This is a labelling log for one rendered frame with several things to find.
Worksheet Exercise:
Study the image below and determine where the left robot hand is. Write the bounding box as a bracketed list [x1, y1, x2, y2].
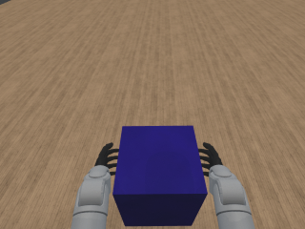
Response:
[94, 142, 119, 176]

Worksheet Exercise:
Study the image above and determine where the left robot forearm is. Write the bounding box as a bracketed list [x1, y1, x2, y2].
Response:
[71, 165, 112, 229]

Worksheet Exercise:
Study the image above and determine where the carton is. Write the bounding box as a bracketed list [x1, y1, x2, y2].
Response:
[112, 125, 208, 227]

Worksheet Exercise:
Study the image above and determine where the right robot hand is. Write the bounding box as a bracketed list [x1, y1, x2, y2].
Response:
[198, 142, 223, 177]

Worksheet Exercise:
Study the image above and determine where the right robot forearm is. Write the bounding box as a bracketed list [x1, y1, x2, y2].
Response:
[209, 164, 255, 229]

